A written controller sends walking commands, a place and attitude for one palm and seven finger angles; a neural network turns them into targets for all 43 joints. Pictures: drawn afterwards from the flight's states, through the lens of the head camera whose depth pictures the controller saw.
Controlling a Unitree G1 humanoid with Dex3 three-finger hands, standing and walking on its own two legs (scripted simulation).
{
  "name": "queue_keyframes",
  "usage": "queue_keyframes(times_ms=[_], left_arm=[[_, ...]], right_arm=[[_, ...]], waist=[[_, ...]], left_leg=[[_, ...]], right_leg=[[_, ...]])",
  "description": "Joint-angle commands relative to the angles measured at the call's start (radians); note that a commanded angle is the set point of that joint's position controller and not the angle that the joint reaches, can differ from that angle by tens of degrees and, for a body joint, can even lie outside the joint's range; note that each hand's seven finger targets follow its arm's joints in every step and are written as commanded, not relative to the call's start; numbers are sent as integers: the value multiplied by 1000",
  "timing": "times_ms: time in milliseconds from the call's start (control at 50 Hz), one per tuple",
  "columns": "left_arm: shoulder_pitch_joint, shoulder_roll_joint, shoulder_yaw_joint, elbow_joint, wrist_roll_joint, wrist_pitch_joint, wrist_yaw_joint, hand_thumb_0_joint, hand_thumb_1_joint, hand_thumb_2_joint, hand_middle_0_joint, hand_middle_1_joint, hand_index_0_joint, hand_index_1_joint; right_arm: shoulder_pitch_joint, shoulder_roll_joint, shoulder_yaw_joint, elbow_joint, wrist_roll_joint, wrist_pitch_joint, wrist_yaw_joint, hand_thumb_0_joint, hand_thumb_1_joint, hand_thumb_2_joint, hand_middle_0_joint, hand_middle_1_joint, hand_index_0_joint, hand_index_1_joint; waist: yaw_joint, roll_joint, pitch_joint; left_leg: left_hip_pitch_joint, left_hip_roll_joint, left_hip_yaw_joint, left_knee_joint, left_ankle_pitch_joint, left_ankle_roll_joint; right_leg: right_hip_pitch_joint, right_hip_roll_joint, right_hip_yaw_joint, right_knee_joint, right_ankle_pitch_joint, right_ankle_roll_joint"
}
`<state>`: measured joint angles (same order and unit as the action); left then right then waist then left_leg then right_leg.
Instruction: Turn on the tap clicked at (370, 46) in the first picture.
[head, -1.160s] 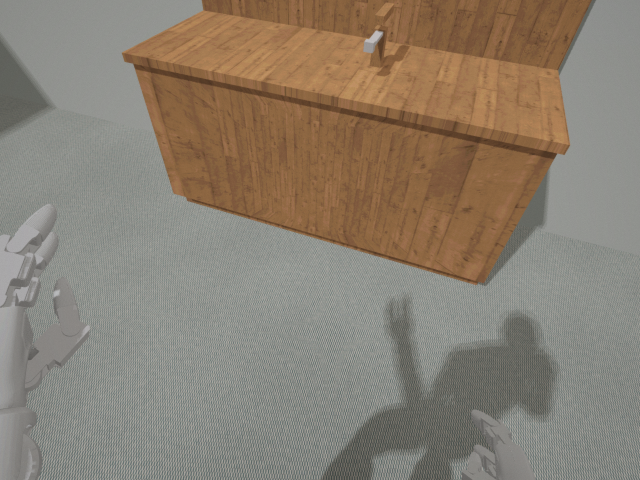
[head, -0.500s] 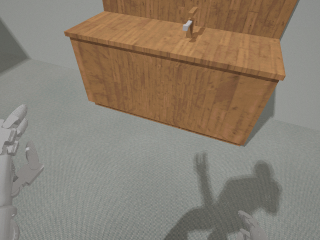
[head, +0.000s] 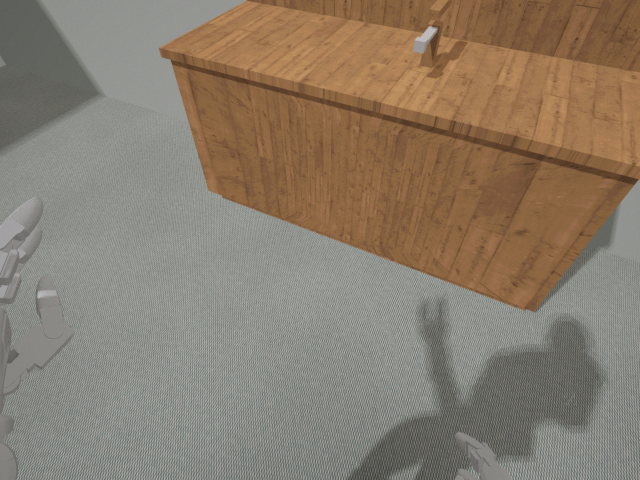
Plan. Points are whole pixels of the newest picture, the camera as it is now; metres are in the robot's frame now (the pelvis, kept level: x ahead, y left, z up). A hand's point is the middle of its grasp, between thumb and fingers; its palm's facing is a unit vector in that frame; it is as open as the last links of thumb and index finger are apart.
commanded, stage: walk to a spot facing it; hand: left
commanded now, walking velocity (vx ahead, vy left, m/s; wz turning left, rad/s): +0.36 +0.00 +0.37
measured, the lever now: (420, 45) +1.10 -0.21 +0.06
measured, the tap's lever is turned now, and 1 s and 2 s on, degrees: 0 0 0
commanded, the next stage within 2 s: turn to face it in 0.96 s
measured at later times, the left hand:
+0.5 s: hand (62, 239) +0.31 +0.29 +0.17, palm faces +0.60 -0.72 -0.35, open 7.4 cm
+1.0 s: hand (87, 193) +0.39 +0.30 +0.17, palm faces +0.69 -0.59 -0.42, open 7.4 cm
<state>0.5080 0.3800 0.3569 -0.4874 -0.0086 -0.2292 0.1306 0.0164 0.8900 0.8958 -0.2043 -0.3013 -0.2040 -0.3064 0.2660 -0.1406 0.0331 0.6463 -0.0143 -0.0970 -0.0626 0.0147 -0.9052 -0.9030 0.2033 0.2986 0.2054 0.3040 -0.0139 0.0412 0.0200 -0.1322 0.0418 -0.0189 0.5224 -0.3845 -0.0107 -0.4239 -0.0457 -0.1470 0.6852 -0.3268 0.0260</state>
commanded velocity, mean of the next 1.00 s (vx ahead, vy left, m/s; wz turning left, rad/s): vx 0.27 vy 0.00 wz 0.43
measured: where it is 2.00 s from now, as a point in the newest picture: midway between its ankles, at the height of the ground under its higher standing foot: (332, 464)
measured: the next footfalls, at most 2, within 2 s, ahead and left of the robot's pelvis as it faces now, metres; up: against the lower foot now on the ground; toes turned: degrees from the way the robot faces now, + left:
right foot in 0.04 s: +0.13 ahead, -0.12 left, +0.00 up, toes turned -8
left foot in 0.44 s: +0.21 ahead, +0.15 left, +0.00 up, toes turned +20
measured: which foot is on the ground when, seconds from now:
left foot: down 0.00-0.04, up 0.06-0.42, down 0.44-0.72, up 0.74-1.00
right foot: up 0.00-0.02, down 0.04-0.44, up 0.46-0.70, down 0.72-1.00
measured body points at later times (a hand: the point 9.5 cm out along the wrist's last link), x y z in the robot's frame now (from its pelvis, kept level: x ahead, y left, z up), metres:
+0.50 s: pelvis +0.14 +0.01 -0.02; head +0.16 +0.03 +0.43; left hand +0.28 +0.32 +0.19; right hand +0.37 -0.20 -0.08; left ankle +0.18 +0.14 -0.73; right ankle +0.09 -0.12 -0.69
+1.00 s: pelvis +0.28 +0.00 +0.00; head +0.32 +0.01 +0.45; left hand +0.35 +0.32 +0.19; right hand +0.53 -0.19 -0.09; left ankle +0.29 +0.15 -0.69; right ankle +0.29 -0.12 -0.73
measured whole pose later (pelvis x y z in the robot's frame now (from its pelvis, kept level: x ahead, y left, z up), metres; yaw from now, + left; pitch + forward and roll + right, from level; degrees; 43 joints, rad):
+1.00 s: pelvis +0.28 +0.00 +0.00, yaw +24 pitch +0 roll +2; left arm 0.48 0.35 0.34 -0.57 -0.01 -0.19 0.17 0.02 0.89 0.90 -0.21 -0.30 -0.21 -0.31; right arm 0.21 -0.27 -0.04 0.61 -0.01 -0.03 -0.08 0.02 -0.91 -0.90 0.20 0.30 0.20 0.30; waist 0.00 -0.05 0.09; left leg -0.49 0.09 0.16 0.83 -0.39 -0.03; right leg -0.19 -0.19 -0.28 0.57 -0.35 0.03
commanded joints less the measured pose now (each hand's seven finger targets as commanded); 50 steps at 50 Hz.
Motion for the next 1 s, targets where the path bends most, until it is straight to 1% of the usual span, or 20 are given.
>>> queue_keyframes(times_ms=[0, 20, 40, 100, 180, 300, 360, 380, 420, 440, 480, 540, 660, 680, 720, 740, 800, 860, 940, 980], left_arm=[[-112, 168, 127, -146, 11, -31, 20, 0, 900, 900, -200, -300, -200, -300], [-93, 207, 164, -118, 11, -23, 25, 0, 900, 900, -200, -300, -200, -300], [-157, 210, 177, -159, -5, -38, 30, 0, 900, 900, -200, -300, -200, -300], [-79, 193, 156, -177, -1, -60, 17, 0, 900, 900, -200, -300, -200, -300], [-103, 179, 134, -252, -2, -51, 30, 0, 900, 900, -200, -300, -200, -300], [-92, 153, 122, -295, -7, -24, 71, 0, 900, 900, -200, -300, -200, -300], [-147, 149, 105, -289, -7, -19, 82, 0, 900, 900, -200, -300, -200, -300], [-175, 141, 91, -300, -8, -28, 83, 0, 900, 900, -200, -300, -200, -300], [-178, 129, 79, -306, -11, -55, 78, 0, 900, 900, -200, -300, -200, -300], [-181, 188, 114, -230, 2, -55, 62, 0, 900, 900, -200, -300, -200, -300], [-166, 191, 142, -303, -2, -50, 44, 0, 900, 900, -200, -300, -200, -300], [-70, 153, 137, -393, -16, -64, 40, 0, 900, 900, -200, -300, -200, -300], [-71, 121, 130, -205, -19, -34, 38, 0, 900, 900, -200, -300, -200, -300], [-101, 130, 126, -173, -12, -24, 37, 0, 900, 900, -200, -300, -200, -300], [-124, 202, 166, -101, -9, 10, 48, 0, 900, 900, -200, -300, -200, -300], [-167, 187, 145, -107, -16, 3, 49, 0, 900, 900, -200, -300, -200, -300], [-139, 155, 114, -145, -1, -35, 35, 0, 900, 900, -200, -300, -200, -300], [-157, 165, 116, -214, 6, -39, 47, 0, 900, 900, -200, -300, -200, -300], [-90, 186, 156, -344, -7, -37, 81, 0, 900, 900, -200, -300, -200, -300], [-79, 186, 165, -389, -15, -33, 93, 0, 900, 900, -200, -300, -200, -300]], right_arm=[[-120, -147, -77, -143, 13, -29, -21, 0, -900, -900, 200, 300, 200, 300], [-126, -135, -81, -167, 15, -25, -21, 0, -900, -900, 200, 300, 200, 300], [-157, -167, -85, -180, 2, -31, -16, 0, -900, -900, 200, 300, 200, 300], [-164, -163, -78, -155, 7, 10, -3, 0, -900, -900, 200, 300, 200, 300], [-165, -161, -79, -167, 5, 28, -10, 0, -900, -900, 200, 300, 200, 300], [-137, -137, -79, -214, 0, 9, -21, 0, -900, -900, 200, 300, 200, 300], [-101, -146, -83, -216, 2, 5, -34, 0, -900, -900, 200, 300, 200, 300], [-79, -158, -89, -217, 7, 3, -40, 0, -900, -900, 200, 300, 200, 300], [-95, -186, -92, -229, 14, -12, -26, 0, -900, -900, 200, 300, 200, 300], [-111, -175, -82, -205, 14, -15, -11, 0, -900, -900, 200, 300, 200, 300], [-127, -166, -98, -196, 21, -9, -1, 0, -900, -900, 200, 300, 200, 300], [-136, -151, -87, -188, 21, -32, 8, 0, -900, -900, 200, 300, 200, 300], [-118, -155, -76, -161, 16, -36, -11, 0, -900, -900, 200, 300, 200, 300], [-114, -144, -74, -159, 19, -29, -16, 0, -900, -900, 200, 300, 200, 300], [-149, -122, -65, -179, 19, -23, -18, 0, -900, -900, 200, 300, 200, 300], [-161, -155, -75, -166, 9, -33, -15, 0, -900, -900, 200, 300, 200, 300], [-172, -147, -59, -129, 9, -3, -8, 0, -900, -900, 200, 300, 200, 300], [-175, -146, -65, -154, 5, 10, -13, 0, -900, -900, 200, 300, 200, 300], [-165, -125, -80, -217, 1, 10, -15, 0, -900, -900, 200, 300, 200, 300], [-129, -132, -91, -230, 1, 17, -18, 0, -900, -900, 200, 300, 200, 300]], waist=[[28, -116, -169], [34, -329, -201], [34, -278, -170], [20, -160, -49], [9, -130, -45], [47, -184, -69], [10, -126, -99], [-17, -22, -130], [-8, 339, -154], [-10, 224, -139], [-5, 181, -115], [24, 229, -114], [26, 135, -104], [27, 36, -108], [63, -423, -88], [42, -361, -64], [30, -224, -23], [21, -229, -39], [54, -230, -96], [18, -169, -162]], left_leg=[[-368, 67, 11, 349, 231, 102], [-568, -66, 68, 664, -112, 55], [-576, -33, -22, 784, -135, 41], [-594, 61, -28, 887, -8, -2], [-491, 104, 32, 614, 68, -11], [-314, 34, 208, 185, 76, 11], [-98, -20, 265, 19, 137, 19], [26, -2, 213, -29, 136, 45], [254, 372, -471, -178, 487, 246], [183, 410, -519, -200, 375, 286], [104, 381, -430, -184, 251, 301], [-61, 267, -162, -204, 190, 214], [-240, 182, 3, -72, 10, 119], [-302, 139, 39, 70, -53, 93], [-649, -40, 95, 663, -242, 20], [-666, 13, -1, 765, -149, 10], [-637, 75, 14, 799, -56, -27], [-457, 84, 90, 532, -24, -20], [-334, 36, 213, 227, -8, -17], [-208, -32, 264, 84, 88, -21]], right_leg=[[557, -146, 181, -257, 4, -81], [635, -398, 621, -344, 64, -203], [508, -446, 673, -420, -52, -217], [297, -397, 431, -440, -131, -205], [207, -344, 167, -443, 36, -166], [283, -315, 76, -356, 122, -157], [231, -257, -4, -158, 150, -107], [165, -217, -48, 45, 220, -72], [-207, -11, 0, 543, -289, 8], [-261, -55, 116, 614, -280, -5], [-315, -104, 163, 611, -228, 8], [-145, -94, 76, 363, -111, 17], [258, 9, -77, -114, 19, 37], [333, -29, -13, -203, -17, 17], [453, -448, 633, -457, -111, -178], [426, -469, 643, -463, -71, -198], [379, -390, 263, -373, 244, -161], [299, -350, 46, -336, 408, -122], [348, -345, -21, -230, 628, -125], [340, -319, -65, -66, 698, -95]])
